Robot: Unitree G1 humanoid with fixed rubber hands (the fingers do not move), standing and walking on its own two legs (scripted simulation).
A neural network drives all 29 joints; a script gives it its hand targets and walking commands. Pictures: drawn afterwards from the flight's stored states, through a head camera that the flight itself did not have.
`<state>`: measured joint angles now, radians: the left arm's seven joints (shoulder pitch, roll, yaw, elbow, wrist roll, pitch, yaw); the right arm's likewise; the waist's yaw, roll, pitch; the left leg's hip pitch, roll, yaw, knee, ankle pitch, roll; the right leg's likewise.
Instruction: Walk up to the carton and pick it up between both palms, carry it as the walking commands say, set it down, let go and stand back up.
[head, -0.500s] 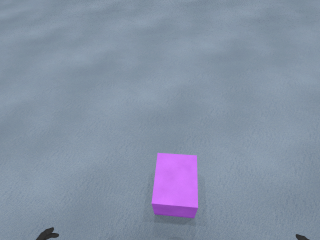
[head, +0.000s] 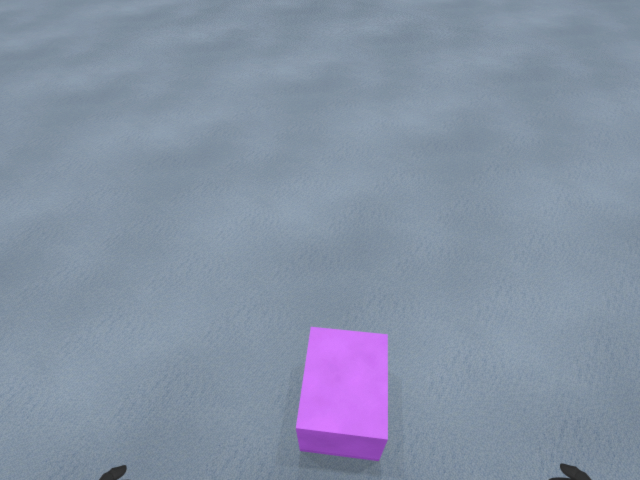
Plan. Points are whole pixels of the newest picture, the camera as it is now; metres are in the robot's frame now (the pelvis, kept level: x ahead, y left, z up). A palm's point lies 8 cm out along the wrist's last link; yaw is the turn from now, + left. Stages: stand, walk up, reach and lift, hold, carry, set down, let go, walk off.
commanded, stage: walk up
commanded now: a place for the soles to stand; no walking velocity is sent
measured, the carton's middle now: (344, 392) +0.49 -0.03 -0.67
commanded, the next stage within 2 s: reach and lift in 1.24 s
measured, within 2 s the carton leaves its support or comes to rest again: neither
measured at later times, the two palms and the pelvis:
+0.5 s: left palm out of the picture +0.14 +0.32 -0.10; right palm out of the picture +0.12 -0.31 -0.11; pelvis +0.04 +0.00 +0.00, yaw +1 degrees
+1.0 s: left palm out of the picture +0.12 +0.33 -0.10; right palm out of the picture +0.16 -0.31 -0.10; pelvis +0.04 +0.01 +0.00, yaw +2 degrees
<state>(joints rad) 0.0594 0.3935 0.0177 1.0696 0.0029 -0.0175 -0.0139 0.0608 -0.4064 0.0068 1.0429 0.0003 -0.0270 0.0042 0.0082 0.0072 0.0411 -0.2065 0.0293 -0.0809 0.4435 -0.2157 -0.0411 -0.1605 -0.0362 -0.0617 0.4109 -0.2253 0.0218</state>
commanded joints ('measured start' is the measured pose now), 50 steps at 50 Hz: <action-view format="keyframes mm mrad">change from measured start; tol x8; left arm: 1 -73 171 33 -33 1 -9 2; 50 30 216 46 -86 6 -15 27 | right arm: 1 -51 -188 -42 -35 -7 -13 -8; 26 58 -196 -60 -45 -8 5 -10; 50 -39 -204 -61 -98 -22 9 -3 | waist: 1 4 -57 -76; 16 -19 53 -30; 28 -2 -58 -129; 50 3 38 -70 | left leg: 1 -4 71 -63 -65 169 75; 2 36 76 -38 -65 205 65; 5 -14 45 -21 -106 -85 74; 10 -14 49 -13 -54 137 63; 16 -21 54 -47 -80 79 90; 26 32 57 -22 -4 429 91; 31 24 52 -31 1 353 105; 33 37 63 -33 11 442 99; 44 -43 41 -53 -26 196 99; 50 4 39 -57 -10 266 106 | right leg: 1 49 -94 78 -96 92 -41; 2 45 -103 112 -116 154 -42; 5 64 -96 109 -104 -73 -49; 8 39 -72 94 -89 -63 -54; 29 153 -96 42 3 349 -56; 44 125 -85 31 -12 124 -59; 50 122 -79 21 -4 148 -60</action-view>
